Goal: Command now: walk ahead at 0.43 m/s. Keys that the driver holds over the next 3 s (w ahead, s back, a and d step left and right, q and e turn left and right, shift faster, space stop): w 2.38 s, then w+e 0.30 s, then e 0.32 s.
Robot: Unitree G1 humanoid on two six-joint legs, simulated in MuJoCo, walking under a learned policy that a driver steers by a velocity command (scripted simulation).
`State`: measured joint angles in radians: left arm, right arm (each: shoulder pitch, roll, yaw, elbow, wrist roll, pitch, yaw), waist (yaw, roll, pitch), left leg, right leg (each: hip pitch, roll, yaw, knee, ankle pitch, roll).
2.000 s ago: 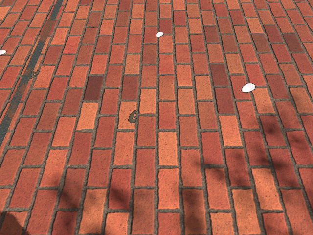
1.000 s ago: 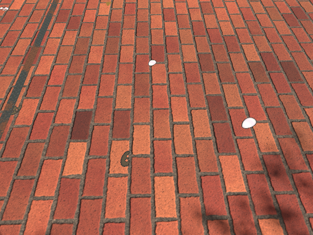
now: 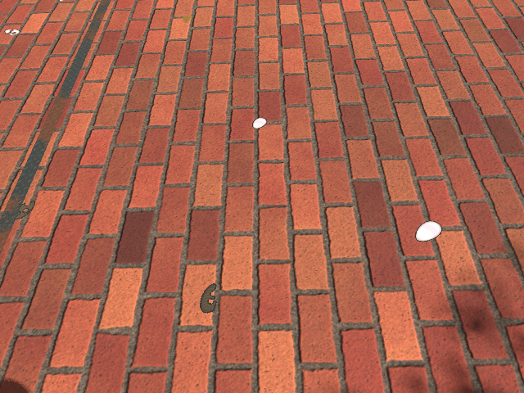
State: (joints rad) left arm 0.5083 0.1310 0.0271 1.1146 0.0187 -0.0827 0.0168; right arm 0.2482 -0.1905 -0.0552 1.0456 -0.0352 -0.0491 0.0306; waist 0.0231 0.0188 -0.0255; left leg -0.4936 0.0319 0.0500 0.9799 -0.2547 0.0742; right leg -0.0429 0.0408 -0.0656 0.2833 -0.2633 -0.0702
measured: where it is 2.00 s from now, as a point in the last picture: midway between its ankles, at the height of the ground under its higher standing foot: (280, 226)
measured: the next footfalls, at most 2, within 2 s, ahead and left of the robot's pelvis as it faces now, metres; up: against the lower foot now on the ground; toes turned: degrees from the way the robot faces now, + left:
left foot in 0.28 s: +0.32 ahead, +0.10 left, +0.00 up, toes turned +5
right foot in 0.82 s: +0.64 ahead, -0.07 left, +0.00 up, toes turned -4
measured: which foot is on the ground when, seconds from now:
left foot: up 0.00-0.26, down 0.28-0.84, up 0.86-1.00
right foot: down 0.00-0.28, up 0.30-0.80, down 0.82-1.00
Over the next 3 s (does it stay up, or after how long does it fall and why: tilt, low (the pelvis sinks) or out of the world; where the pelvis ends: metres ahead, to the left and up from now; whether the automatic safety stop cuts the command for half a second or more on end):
stays up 1.62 0.01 -0.03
